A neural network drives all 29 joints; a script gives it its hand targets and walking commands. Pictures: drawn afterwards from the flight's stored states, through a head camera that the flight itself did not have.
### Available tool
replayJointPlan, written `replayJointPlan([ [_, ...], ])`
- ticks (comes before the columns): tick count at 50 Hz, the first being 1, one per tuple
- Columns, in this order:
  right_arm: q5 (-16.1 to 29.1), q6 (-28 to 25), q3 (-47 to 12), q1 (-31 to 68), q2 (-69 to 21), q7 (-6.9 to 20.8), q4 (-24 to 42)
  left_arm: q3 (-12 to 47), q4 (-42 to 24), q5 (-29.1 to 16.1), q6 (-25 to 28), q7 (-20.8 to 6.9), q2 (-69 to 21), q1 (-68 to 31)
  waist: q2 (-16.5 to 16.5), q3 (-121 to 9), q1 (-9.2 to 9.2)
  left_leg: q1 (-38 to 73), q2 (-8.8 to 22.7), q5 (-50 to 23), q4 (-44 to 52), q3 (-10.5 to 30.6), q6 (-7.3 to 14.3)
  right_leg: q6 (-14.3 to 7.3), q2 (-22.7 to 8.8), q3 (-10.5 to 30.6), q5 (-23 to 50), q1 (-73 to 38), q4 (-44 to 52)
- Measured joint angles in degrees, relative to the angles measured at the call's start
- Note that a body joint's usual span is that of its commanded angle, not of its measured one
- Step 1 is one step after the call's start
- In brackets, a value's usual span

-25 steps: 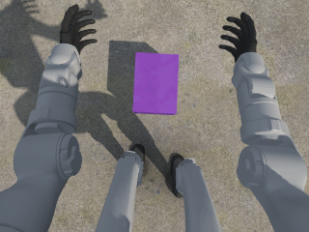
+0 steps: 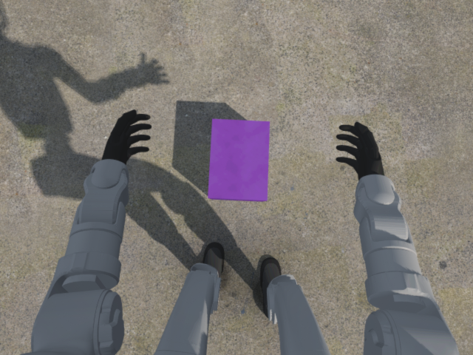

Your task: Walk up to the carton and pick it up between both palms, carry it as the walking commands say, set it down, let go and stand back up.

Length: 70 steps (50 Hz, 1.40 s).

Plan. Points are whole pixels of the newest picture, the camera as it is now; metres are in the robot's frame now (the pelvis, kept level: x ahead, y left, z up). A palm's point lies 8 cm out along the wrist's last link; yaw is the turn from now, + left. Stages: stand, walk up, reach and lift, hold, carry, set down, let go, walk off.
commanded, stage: let go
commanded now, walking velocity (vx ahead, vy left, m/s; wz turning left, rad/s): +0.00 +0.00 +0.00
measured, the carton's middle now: (238, 162) +0.48 +0.03 -0.63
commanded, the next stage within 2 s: stand in 0.94 s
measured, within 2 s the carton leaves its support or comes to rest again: neither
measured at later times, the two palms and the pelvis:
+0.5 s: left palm (75, 274) +0.24 +0.22 -0.01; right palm (447, 294) +0.24 -0.23 -0.01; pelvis +0.05 -0.01 +0.07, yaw +1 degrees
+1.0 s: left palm (58, 298) +0.21 +0.23 +0.00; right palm (471, 324) +0.21 -0.25 +0.00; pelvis +0.05 -0.01 +0.07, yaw +1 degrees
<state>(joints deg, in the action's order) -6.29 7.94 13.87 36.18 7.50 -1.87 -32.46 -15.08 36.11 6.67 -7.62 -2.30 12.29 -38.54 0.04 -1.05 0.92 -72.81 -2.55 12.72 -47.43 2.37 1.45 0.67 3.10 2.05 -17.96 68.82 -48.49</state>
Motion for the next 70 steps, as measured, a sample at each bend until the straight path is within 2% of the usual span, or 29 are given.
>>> replayJointPlan([
  [7,2.39,-2.30,-3.59,-13.09,1.18,2.36,0.08,3.44,-0.89,-3.51,2.25,-1.34,0.36,13.78,-0.03,-2.20,-0.27,12.80,-0.02,-0.19,5.87,-0.27,-0.14,-0.37,-0.28,0.62,0.36,-12.57,5.72],
  [18,4.95,-6.62,-8.41,-32.73,1.50,3.50,1.58,8.32,-3.20,-5.40,6.37,-0.78,-1.73,33.98,0.18,-0.32,-0.61,35.35,0.36,0.38,13.43,-0.18,-0.51,-1.15,-0.25,1.03,0.54,-35.32,14.12],
  [30,6.58,-5.54,-11.06,-48.44,3.40,4.64,6.74,11.45,-10.09,-6.39,4.88,-1.57,-0.35,50.37,0.55,3.97,-0.92,58.15,0.28,0.39,21.41,0.37,-0.62,-1.90,-0.67,0.95,1.12,-58.69,23.24],
  [38,5.94,-1.64,-11.88,-49.44,4.46,5.92,8.15,11.94,-11.79,-6.52,0.89,-2.23,-0.16,52.32,0.45,5.90,-1.11,65.01,0.01,1.02,22.18,-0.06,-0.56,-1.92,-0.99,1.39,0.21,-65.12,23.28],
  [47,5.77,0.62,-12.12,-48.80,4.64,5.85,8.63,12.40,-12.27,-5.70,-1.58,-2.05,-0.23,51.31,0.50,6.96,-1.46,66.77,-0.04,1.52,21.31,-0.17,-0.47,-1.88,-1.00,1.46,-0.32,-66.84,22.35],
  [53,3.94,-3.82,-12.18,-47.76,7.65,2.09,-1.83,12.70,-5.02,-4.47,3.00,1.93,3.84,50.67,0.91,2.58,-1.12,61.03,0.47,2.86,18.21,-0.17,-0.69,-1.88,-0.37,1.38,-1.01,-61.57,20.34],
  [59,4.07,-6.08,-11.29,-46.96,10.44,1.30,-7.91,11.93,-0.04,-4.64,5.21,2.77,7.02,51.12,1.33,1.86,-0.85,59.80,0.66,3.18,18.29,-0.57,-0.56,-1.75,-0.25,1.82,-0.95,-60.39,20.82],
  [70,4.39,-7.43,-12.34,-44.20,11.28,0.63,-13.59,13.52,6.19,-4.81,6.57,3.76,7.66,50.33,1.41,1.61,-0.93,61.38,0.35,3.31,19.95,-0.95,-0.12,-1.49,-0.67,2.27,-0.84,-62.02,22.78],
])
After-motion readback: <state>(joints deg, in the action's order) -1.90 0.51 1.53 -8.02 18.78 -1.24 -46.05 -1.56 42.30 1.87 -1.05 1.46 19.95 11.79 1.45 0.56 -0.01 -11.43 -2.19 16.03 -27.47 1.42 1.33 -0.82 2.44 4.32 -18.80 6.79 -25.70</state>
